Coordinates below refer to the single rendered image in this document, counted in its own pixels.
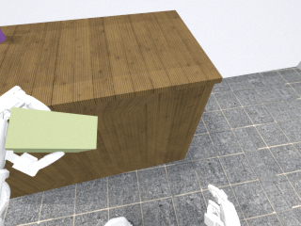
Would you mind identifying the robot right hand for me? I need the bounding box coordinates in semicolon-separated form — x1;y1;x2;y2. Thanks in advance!
204;185;241;226

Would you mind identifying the sponge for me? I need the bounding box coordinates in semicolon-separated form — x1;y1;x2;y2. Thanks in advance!
5;106;98;153

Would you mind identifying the robot left hand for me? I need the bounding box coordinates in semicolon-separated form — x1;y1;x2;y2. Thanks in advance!
0;86;65;177

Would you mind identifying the table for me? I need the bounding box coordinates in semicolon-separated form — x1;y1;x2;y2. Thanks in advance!
0;10;223;199

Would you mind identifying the left robot forearm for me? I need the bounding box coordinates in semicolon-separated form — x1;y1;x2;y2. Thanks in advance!
0;169;10;226

